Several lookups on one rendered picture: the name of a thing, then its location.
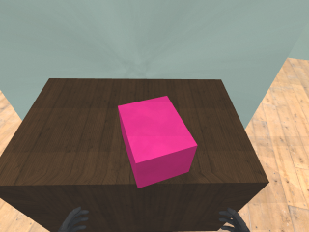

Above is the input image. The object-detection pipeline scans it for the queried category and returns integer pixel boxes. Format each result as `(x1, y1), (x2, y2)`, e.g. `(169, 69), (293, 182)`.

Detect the right robot hand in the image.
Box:
(218, 207), (250, 232)

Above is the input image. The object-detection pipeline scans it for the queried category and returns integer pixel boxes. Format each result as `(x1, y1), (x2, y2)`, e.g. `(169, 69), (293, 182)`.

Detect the left robot hand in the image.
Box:
(58, 207), (89, 232)

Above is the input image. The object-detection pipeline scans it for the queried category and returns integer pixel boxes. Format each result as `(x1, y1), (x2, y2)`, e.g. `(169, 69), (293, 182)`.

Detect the pedestal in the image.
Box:
(0, 78), (269, 232)

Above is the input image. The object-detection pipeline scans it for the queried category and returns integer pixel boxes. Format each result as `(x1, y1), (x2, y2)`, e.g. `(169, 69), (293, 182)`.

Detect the carton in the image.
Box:
(118, 96), (198, 189)

